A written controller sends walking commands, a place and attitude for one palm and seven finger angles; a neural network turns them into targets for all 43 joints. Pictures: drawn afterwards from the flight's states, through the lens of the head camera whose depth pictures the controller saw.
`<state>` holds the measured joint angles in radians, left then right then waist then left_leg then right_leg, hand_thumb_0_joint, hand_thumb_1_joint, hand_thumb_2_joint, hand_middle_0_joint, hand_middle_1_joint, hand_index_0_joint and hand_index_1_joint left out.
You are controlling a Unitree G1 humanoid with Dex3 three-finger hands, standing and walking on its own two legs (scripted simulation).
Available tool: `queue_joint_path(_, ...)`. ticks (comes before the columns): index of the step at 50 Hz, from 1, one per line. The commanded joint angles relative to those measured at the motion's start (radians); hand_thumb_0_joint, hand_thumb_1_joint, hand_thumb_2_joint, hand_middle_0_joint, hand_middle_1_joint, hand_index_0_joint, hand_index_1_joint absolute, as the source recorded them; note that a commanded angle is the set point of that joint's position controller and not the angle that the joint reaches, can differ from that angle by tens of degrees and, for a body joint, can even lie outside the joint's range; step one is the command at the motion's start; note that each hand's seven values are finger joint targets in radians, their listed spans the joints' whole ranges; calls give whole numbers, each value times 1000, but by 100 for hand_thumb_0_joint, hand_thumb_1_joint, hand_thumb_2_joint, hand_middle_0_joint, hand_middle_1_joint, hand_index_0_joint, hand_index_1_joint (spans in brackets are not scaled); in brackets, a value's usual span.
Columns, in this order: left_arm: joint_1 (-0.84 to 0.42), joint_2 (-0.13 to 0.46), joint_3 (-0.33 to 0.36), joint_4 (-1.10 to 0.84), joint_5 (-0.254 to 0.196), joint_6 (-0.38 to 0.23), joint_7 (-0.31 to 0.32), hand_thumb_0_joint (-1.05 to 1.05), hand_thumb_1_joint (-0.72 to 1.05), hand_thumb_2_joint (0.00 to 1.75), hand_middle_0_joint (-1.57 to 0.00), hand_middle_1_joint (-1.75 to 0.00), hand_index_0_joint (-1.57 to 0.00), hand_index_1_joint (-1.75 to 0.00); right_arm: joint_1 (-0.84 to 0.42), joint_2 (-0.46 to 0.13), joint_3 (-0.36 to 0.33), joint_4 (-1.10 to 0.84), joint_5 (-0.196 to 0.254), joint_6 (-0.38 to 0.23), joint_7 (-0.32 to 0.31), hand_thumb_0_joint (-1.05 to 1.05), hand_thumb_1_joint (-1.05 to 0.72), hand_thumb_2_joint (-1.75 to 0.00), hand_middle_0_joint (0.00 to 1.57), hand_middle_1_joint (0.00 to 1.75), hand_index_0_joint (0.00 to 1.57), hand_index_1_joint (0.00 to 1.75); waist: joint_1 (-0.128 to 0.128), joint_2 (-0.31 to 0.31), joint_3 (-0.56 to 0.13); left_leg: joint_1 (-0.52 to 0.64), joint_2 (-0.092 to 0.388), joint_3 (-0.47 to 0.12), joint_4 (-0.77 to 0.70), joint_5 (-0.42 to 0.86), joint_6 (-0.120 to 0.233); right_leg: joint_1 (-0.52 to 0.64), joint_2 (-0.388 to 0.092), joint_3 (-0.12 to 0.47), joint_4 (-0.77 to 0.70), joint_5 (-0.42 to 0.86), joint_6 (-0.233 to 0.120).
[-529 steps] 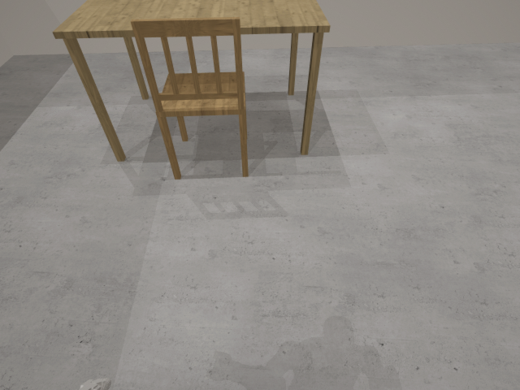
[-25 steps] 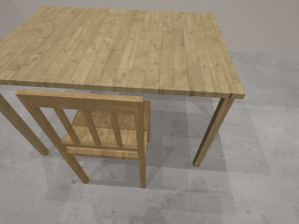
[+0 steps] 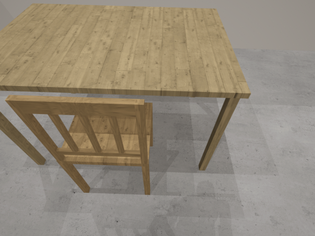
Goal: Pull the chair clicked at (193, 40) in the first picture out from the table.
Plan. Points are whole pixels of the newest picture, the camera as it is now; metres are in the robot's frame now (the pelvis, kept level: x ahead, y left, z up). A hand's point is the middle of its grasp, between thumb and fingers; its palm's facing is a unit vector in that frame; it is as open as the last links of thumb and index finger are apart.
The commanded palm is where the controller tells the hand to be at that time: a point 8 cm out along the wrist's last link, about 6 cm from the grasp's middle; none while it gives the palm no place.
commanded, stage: look again from close up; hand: left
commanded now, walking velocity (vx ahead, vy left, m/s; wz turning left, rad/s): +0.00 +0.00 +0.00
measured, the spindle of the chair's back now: (91, 134) +0.47 +0.26 -0.12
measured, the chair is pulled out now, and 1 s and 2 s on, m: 0.00 0.00 0.00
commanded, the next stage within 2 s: raise the hand toward the chair's back in 0.60 s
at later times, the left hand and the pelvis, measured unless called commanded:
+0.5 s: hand out of the picture +0.03 +0.17 -0.18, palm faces +0.01 -0.98 -0.18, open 7.4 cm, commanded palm none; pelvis +0.02 +0.01 +0.00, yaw -1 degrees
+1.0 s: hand (100, 191) +0.22 +0.15 +0.01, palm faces +0.00 -1.00 +0.02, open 8.3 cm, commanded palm +0.13 +0.22 -0.06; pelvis -0.01 +0.00 -0.04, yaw +0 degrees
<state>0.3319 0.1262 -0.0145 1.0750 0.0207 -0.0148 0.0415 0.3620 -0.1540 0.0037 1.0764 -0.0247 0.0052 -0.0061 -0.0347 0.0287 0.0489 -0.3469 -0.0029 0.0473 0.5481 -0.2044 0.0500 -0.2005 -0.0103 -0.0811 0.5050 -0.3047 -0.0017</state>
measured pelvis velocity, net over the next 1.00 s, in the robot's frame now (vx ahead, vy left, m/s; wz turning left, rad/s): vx -0.01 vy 0.00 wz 0.00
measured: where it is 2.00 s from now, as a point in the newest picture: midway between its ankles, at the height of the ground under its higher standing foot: outside the picture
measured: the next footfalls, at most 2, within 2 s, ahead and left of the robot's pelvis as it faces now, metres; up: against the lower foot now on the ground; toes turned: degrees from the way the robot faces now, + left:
none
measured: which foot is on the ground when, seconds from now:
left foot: down 0.00-1.00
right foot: down 0.00-1.00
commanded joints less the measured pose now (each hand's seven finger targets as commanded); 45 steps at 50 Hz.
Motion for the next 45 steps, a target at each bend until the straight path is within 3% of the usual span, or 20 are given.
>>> queue_joint_path(1,36,113,26,-58,-7,-21,8,0,90,90,-20,-30,-20,-30,39,-86,-10,-69,5,-35,-9,0,-90,-90,20,30,20,30,16,53,-64,42,107,-156,-115,27,9,-22,-73,74,-42,-13,-64)
queue_joint_path(3,63,95,23,-44,-8,-18,8,0,90,90,-20,-30,-20,-30,14,-91,-11,-69,10,-37,-13,0,-90,-90,20,30,20,30,32,-3,-27,10,111,-163,-135,14,18,-10,-69,78,-46,9,-54)
queue_joint_path(5,59,95,21,-40,-8,-17,8,0,90,90,-20,-30,-20,-30,12,-93,-11,-67,11,-37,-14,0,-90,-90,20,30,20,30,31,-66,7,16,100,-144,-135,15,13,-25,-76,89,-59,27,-52)
queue_joint_path(7,54,100,23,-45,-7,-15,8,0,90,90,-20,-30,-20,-30,14,-93,-10,-57,11,-41,-14,0,-90,-90,20,30,20,30,32,-50,22,29,101,-144,-146,57,14,-30,-77,88,-55,48,-44)
queue_joint_path(10,54,109,22,-44,-7,-13,10,0,90,90,-20,-30,-20,-30,-5,-95,-11,-41,13,-39,-14,0,-90,-90,20,30,20,30,32,-77,41,50,97,-131,-157,35,11,-44,-84,93,-75,46,-38)
queue_joint_path(14,55,119,24,-50,-5,-12,10,0,90,90,-20,-30,-20,-30,-22,-101,-12,-34,12,-39,-13,0,-90,-90,20,30,20,30,34,-83,27,87,94,-119,-160,64,9,-44,-91,102,-83,67,-34)
queue_joint_path(23,60,138,28,-47,-3,-10,5,0,90,90,-20,-30,-20,-30,-68,-116,-14,-29,13,-42,-15,0,-90,-90,20,30,20,30,37,2,-10,134,99,-109,-167,92,6,-23,-94,106,-105,99,-28)
queue_joint_path(26,59,142,27,-43,-2,-11,4,0,90,90,-20,-30,-20,-30,-69,-113,-13,-24,18,-43,-17,0,-90,-90,20,30,20,30,38,-25,-14,139,103,-109,-164,121,7,-6,-95,101,-115,124,-25)
queue_joint_path(34,69,136,24,-21,-2,-10,4,0,90,90,-20,-30,-20,-30,-83,-122,-16,-8,18,-42,-18,0,-90,-90,20,30,20,30,37,-29,-7,161,106,-108,-180,109,6,-12,-101,103,-132,119,-21)
queue_joint_path(35,77,127,14,-5,13,-19,39,0,90,90,-20,-30,-20,-30,-111,-146,-11,-73,21,-40,-15,0,-90,-90,20,30,20,30,36,12,55,111,121,-112,-38,284,-18,-60,-105,132,-139,197,-22)
queue_joint_path(36,-649,516,269,-1583,-183,-174,62,0,88,89,-20,-30,-20,-30,-186,-308,-92,-391,44,-153,-93,0,-90,-90,20,30,20,30,-68,237,-336,391,9,-90,-53,318,-75,-83,-17,40,-92,369,-29)
queue_joint_path(37,-241,279,70,-1392,-79,-118,67,0,85,88,-20,-29,-20,-29,-139,-224,-3,-361,34,-279,-97,0,-90,-90,20,30,20,30,22,360,-419,558,102,-119,-147,570,-109,-70,-21,12,70,175,-58)
queue_joint_path(38,-115,173,33,-1112,-88,-68,92,0,83,87,-19,-29,-19,-29,-81,-208,0,-293,39,-331,-72,0,-90,-90,20,30,20,30,23,215,-381,450,88,-110,-163,593,-115,-134,2,15,148,2,-48)
queue_joint_path(39,96,-18,-76,-1044,-123,4,74,0,81,86,-19,-29,-19,-29,-76,-173,-16,-321,52,-340,-49,0,-90,-90,20,30,20,30,1,93,-237,380,105,-140,-178,453,-85,-213,9,-10,183,-64,-29)
queue_joint_path(40,-24,-15,-112,-1211,-156,-18,50,0,78,85,-19,-28,-19,-28,-117,-213,-13,-387,64,-341,-49,0,-90,-90,20,30,20,30,2,2,-187,264,93,-147,-148,258,-62,-227,-6,-9,135,-71,-16)
queue_joint_path(41,-10,-30,-81,-1100,-156,-38,37,0,76,84,-19,-28,-19,-28,-160,-204,-20,-401,65,-351,-59,0,-90,-90,20,30,20,30,-16,-106,-51,157,77,-151,-121,49,-47,-256,-3,-16,70,-62,-17)
queue_joint_path(42,-47,32,-19,-1071,-162,-89,16,0,74,83,-18,-27,-18,-27,-157,-243,-32,-429,47,-354,-51,0,-90,-90,20,30,20,30,-24,-210,-25,41,44,-153,-68,-123,-35,-298,2,-17,14,-82,-16)
queue_joint_path(43,31,42,12,-996,-172,-139,-12,0,71,82,-18,-27,-18,-27,-159,-243,-36,-460,32,-357,-44,0,-90,-90,20,30,20,30,-19,-250,-29,-43,23,-148,-10,-184,-34,-351,0,-16,23,-131,-17)
queue_joint_path(44,129,53,72,-929,-183,-205,-51,0,69,81,-18,-27,-18,-27,-174,-247,-47,-475,24,-349,-34,0,-90,-90,20,30,20,30,16,-275,-64,-107,18,-143,48,-174,-38,-401,8,-21,80,-141,-24)
queue_joint_path(45,218,39,91,-866,-201,-276,-99,0,67,80,-18,-26,-18,-26,-207,-237,-50,-498,19,-340,-24,0,-90,-90,20,30,20,30,44,-356,-58,-193,21,-135,99,-194,-44,-450,16,-37,138,-184,-23)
